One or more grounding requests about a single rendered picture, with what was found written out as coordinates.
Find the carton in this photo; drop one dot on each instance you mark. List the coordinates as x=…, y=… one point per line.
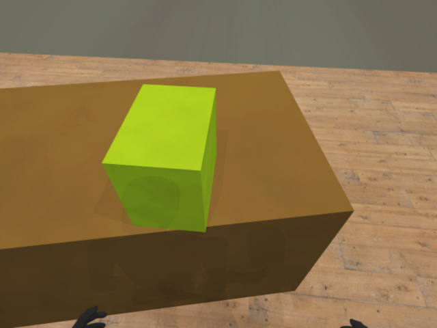
x=161, y=162

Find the robot left hand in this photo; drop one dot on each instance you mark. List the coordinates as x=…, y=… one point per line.
x=88, y=316

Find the pedestal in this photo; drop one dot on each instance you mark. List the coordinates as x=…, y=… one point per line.
x=67, y=243

